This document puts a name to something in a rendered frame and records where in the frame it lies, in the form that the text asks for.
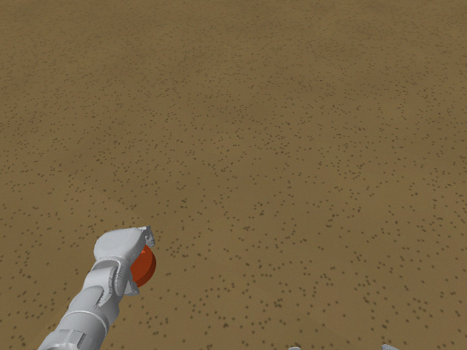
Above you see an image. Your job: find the left robot hand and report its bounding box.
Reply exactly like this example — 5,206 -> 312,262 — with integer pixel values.
93,225 -> 155,296

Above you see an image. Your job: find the left robot arm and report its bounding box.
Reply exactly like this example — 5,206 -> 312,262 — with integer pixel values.
37,256 -> 131,350

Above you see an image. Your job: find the tin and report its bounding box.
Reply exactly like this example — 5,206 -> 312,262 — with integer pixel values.
130,244 -> 156,287

